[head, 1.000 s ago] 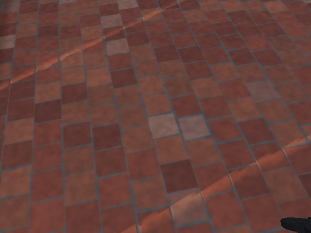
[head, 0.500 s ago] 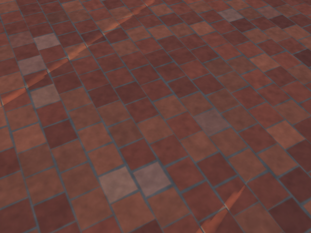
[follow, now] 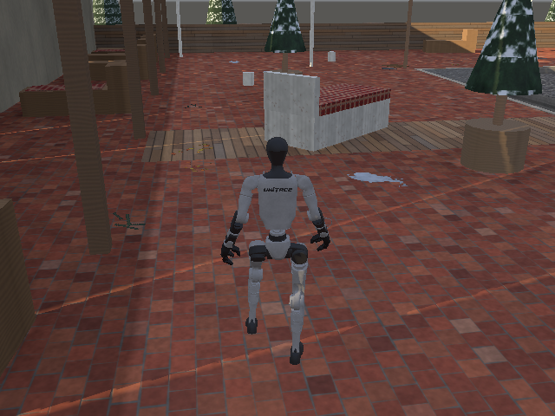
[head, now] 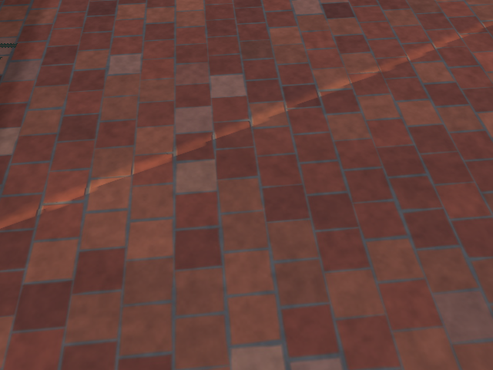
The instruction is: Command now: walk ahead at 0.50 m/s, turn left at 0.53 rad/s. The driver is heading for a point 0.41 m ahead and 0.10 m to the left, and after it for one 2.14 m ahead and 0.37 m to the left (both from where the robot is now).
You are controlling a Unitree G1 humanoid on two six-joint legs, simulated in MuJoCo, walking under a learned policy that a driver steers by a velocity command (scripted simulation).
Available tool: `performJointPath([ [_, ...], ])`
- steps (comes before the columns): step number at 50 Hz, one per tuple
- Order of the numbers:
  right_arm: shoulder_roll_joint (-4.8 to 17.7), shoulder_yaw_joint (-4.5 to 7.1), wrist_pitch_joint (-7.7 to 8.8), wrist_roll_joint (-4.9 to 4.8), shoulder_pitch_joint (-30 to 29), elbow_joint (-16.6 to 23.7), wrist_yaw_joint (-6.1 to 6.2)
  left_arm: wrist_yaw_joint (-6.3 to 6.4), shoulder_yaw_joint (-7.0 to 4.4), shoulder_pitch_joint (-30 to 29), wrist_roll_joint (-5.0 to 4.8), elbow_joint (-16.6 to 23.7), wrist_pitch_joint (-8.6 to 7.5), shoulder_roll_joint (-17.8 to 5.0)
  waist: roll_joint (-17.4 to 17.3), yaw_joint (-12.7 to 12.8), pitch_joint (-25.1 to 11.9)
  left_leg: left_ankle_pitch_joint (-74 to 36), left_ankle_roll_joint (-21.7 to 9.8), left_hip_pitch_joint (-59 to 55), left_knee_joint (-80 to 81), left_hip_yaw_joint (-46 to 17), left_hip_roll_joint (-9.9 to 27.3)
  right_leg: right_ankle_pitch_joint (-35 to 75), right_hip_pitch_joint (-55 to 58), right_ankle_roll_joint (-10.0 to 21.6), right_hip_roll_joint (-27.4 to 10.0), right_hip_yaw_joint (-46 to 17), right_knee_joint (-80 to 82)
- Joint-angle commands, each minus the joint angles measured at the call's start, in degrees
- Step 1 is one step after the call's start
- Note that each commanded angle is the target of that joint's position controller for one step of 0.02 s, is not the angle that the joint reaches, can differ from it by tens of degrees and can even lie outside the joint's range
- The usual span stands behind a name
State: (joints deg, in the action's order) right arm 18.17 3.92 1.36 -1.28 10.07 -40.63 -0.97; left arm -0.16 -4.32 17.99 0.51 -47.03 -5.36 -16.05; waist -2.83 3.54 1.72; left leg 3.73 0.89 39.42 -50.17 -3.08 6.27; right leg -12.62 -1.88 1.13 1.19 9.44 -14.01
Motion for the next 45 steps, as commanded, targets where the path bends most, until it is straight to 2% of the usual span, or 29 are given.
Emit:
performJointPath([
  [1,0.4,-0.59,0.66,0.07,-3.9,4.9,-1.26,0.5,-2.1,-4.2,-0.57,3.9,-0.69,-9.4,4.9,-0.6,2.5,-5.5,-0.9,-2.2,7.6,1.5,0.5,15.1,-2.7,8.7,-16.0,-3.9,6.9],
  [4,1.3,-0.44,0.43,0.01,-7.9,7.3,-2.05,0.48,-2.69,-2.1,-1.57,2.4,0.31,-11.0,4.9,0.3,3.8,-2.0,-2.9,-1.2,12.0,3.1,-0.1,16.7,3.0,7.4,-17.8,-2.1,4.8],
  [6,2.4,0.09,0.22,0.2,-8.1,8.5,-2.38,0.55,-3.11,-1.8,-2.1,2.0,1.16,-12.3,5.8,-0.7,2.8,3.5,-4.8,-3.7,13.6,5.5,-2.3,27.8,6.0,6.2,-18.3,-0.4,0.0],
  [7,3.5,0.7,-0.01,0.33,-6.2,8.6,-2.36,0.69,-3.38,-2.0,-2.36,2.0,1.56,-13.3,6.9,-2.3,0.7,6.6,-6.0,-7.8,13.6,7.5,-4.4,37.9,6.8,5.5,-18.0,0.7,-4.8],
  [8,5.3,1.85,-0.23,0.29,-0.7,7.5,-2.21,0.81,-3.47,-2.6,-2.63,2.1,2.07,-13.7,7.0,-5.8,-2.9,7.6,-7.6,-15.7,15.0,9.2,-7.2,46.0,5.9,4.5,-17.0,2.2,-13.6],
  [9,8.6,3.82,-0.53,0.03,9.0,4.8,-1.53,1.0,-2.89,-2.5,-2.56,2.3,2.3,-12.5,5.5,-10.7,-8.0,4.8,-9.7,-30.2,17.6,9.4,-9.9,45.7,0.0,2.5,-14.6,4.0,-26.4],
  [10,14.1,5.59,-1.17,-0.49,16.7,3.3,-0.21,1.02,-1.28,-0.4,-0.28,3.6,1.93,-8.4,-4.3,-12.3,-13.3,2.4,-13.7,-47.3,18.4,-6.3,-0.2,19.5,-16.0,-0.5,-11.2,4.3,-45.7],
  [11,18.0,5.51,-0.35,-0.6,12.6,5.4,-0.38,0.38,0.72,2.1,0.36,7.1,0.27,-3.0,-15.5,-6.1,-20.5,17.5,-25.3,-61.4,29.0,-40.6,12.1,-21.1,-38.0,-3.4,1.1,-5.4,-63.8],
  [12,12.4,3.86,0.6,-0.22,13.1,6.4,-1.03,-0.32,-0.4,-4.3,-1.62,7.3,-1.51,-9.0,-5.5,-10.7,-21.0,21.1,-22.9,-60.6,34.3,-42.0,12.7,-19.4,-43.6,-2.0,-1.6,-15.0,-66.4],
  [13,9.9,3.06,1.41,0.31,11.9,5.8,-1.09,-0.62,-0.55,-8.2,-3.13,8.8,-2.35,-9.8,-3.4,-10.2,-13.3,17.8,-20.5,-54.5,34.2,-34.0,11.0,-14.7,-46.1,-0.7,-3.6,-14.1,-64.2],
  [14,8.7,2.64,1.84,0.35,8.6,5.8,-1.08,-0.15,-0.26,-8.2,-2.21,8.4,-2.64,-8.7,2.0,-7.3,-8.4,11.0,-18.7,-45.9,34.0,-27.5,8.5,-10.3,-43.5,-0.5,-6.1,-14.1,-58.9],
  [15,6.8,2.08,1.94,0.5,5.2,6.3,-0.79,0.29,-0.6,-7.7,-0.68,7.8,-2.42,-9.1,1.9,-5.2,-6.4,4.6,-17.6,-39.5,34.3,-22.5,6.5,-7.7,-39.6,-0.9,-7.8,-14.4,-53.7],
  [16,6.3,1.74,1.97,1.19,3.4,7.2,-0.48,0.2,-0.76,-6.6,-0.28,7.6,-1.82,-9.1,0.2,-3.5,-5.4,0.4,-17.4,-35.0,35.4,-20.4,5.2,-5.8,-35.9,-1.3,-8.5,-14.6,-51.8],
  [19,7.8,2.22,2.15,1.47,2.3,7.1,0.49,0.58,-0.57,-6.2,0.7,7.4,-0.11,-7.5,1.0,-1.9,-3.9,-23.1,-17.9,-27.8,35.1,-13.7,3.4,-3.7,-32.0,-4.4,-6.8,-12.6,-46.0],
  [21,8.9,2.66,1.61,1.06,3.3,6.2,1.41,0.82,0.05,-9.0,0.94,8.3,0.42,-5.9,0.8,-2.5,-3.6,-29.1,-16.2,-25.4,33.5,-9.6,0.9,1.6,-30.9,-5.7,-4.8,-11.6,-38.6],
  [24,8.9,2.85,0.02,0.24,4.9,5.1,2.49,0.26,0.87,-14.1,0.37,9.3,0.54,-4.4,-1.9,-4.7,-5.1,-24.6,-12.5,-24.0,30.8,-7.9,-2.3,12.9,-25.7,-5.9,-1.2,-11.2,-26.2],
  [27,8.7,2.93,-1.15,0.11,6.6,4.2,2.97,-0.43,0.56,-17.3,-0.26,10.3,0.71,-5.6,-2.9,-5.8,-5.7,-17.3,-11.1,-26.5,28.0,-12.8,-1.1,14.5,-23.9,-5.4,0.7,-12.9,-19.5],
  [30,7.2,2.56,-1.45,0.48,5.0,4.6,3.37,-0.78,-0.48,-14.4,0.09,9.6,0.17,-7.9,-4.5,-4.1,-6.1,-14.0,-9.9,-31.1,22.0,-18.1,0.3,11.8,-21.9,-3.2,-0.1,-14.6,-15.0],
  [31,6.2,2.2,-1.42,0.41,3.5,4.9,3.4,-0.75,-0.66,-12.0,0.47,9.0,-0.27,-7.9,-4.4,-2.4,-6.5,-12.6,-8.6,-30.9,18.5,-17.8,-1.1,15.9,-18.2,-1.9,-0.7,-13.6,-11.0],
  [32,3.8,1.44,-1.13,0.89,4.3,5.4,3.28,-0.42,-0.89,-10.3,1.47,9.1,-0.73,-9.3,-1.4,-2.2,-9.6,-8.5,-6.4,-29.5,11.7,-15.8,-4.8,27.7,-10.6,0.5,-5.0,-16.0,-9.2],
  [33,0.8,0.42,-0.83,2.05,10.5,5.4,3.13,-0.03,-1.0,-9.1,2.64,9.8,-0.63,-11.9,10.1,-4.9,-15.1,19.2,-3.3,-20.1,-1.7,-11.4,-10.8,52.1,3.5,6.7,-16.6,-27.2,-13.0],
  [34,2.5,0.27,-1.04,0.86,17.7,4.5,2.97,-0.16,-0.96,-6.8,2.26,8.4,0.52,-10.7,20.2,-6.6,-20.0,39.0,-0.3,-10.7,-13.1,-8.2,-13.7,46.3,10.1,16.8,-26.7,-43.8,-10.7],
  [35,6.9,1.29,-1.81,0.7,17.5,2.5,3.04,-0.64,0.24,-8.8,0.59,9.1,0.86,-6.6,12.3,-6.0,-17.7,35.8,1.5,-10.3,-17.1,-10.5,-10.2,29.9,4.9,16.5,-24.3,-45.3,-8.1],
  [36,7.7,1.65,-3.0,0.68,11.9,2.5,3.33,-0.97,1.25,-10.9,0.37,9.3,1.29,-3.9,8.6,-4.8,-12.9,32.2,2.9,-10.0,-17.9,-9.1,-8.7,19.2,0.4,13.5,-19.9,-38.8,-7.4],
  [37,6.5,1.49,-4.11,1.13,10.0,2.0,3.52,-1.48,2.08,-13.1,0.57,9.0,1.74,-2.5,7.1,-5.4,-9.8,30.4,3.7,-11.1,-14.6,-7.3,-7.1,10.7,-4.8,11.2,-16.6,-34.8,-5.5],
  [38,6.2,1.49,-4.74,1.71,8.2,2.6,3.55,-1.69,2.01,-15.3,0.3,9.0,2.3,-3.3,8.3,-5.8,-6.6,28.2,4.1,-12.4,-9.7,-5.7,-5.6,4.1,-9.4,10.2,-14.6,-33.1,-3.6],
  [40,3.4,0.66,-4.44,1.77,6.5,2.6,3.34,-1.3,0.88,-16.4,0.31,8.7,3.56,-6.5,12.1,-5.6,-3.6,26.0,4.3,-19.2,2.0,-1.2,-6.5,3.2,-15.7,8.3,-9.2,-27.4,-2.0],
  [42,2.9,0.54,-3.56,1.63,5.8,2.0,3.45,-0.75,-0.16,-13.7,-0.13,8.4,4.21,-9.0,12.5,-4.3,-5.5,23.1,3.8,-21.3,8.1,-0.4,-7.6,5.5,-12.6,9.6,-9.3,-28.1,-3.0],
  [45,3.5,0.93,-2.96,1.24,5.4,1.3,3.58,-0.14,-0.8,-13.1,-1.09,8.7,4.85,-10.0,11.8,-3.9,-7.2,17.1,2.3,-23.2,14.3,-0.8,-8.2,3.0,-10.9,10.5,-10.7,-31.8,-3.1],
])
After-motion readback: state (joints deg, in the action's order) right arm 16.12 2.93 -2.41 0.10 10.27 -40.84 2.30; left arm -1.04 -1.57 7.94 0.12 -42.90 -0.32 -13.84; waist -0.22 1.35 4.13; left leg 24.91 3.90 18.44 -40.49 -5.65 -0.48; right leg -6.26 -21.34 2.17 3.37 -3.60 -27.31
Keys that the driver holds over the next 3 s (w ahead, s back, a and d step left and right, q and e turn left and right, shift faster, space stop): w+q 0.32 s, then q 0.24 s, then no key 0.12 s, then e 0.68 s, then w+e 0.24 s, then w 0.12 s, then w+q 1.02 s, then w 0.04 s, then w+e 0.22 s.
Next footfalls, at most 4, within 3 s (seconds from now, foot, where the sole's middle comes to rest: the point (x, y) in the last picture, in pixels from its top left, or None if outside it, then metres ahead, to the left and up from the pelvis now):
0.18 left None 0.26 0.15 -0.78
0.64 right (261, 353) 0.53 0.03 -0.78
0.96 left None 0.38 0.22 -0.78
1.32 right None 0.48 -0.03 -0.78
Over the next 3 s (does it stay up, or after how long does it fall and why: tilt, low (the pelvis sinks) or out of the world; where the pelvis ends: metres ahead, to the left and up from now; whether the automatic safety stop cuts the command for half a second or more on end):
stays up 1.09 0.21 0.00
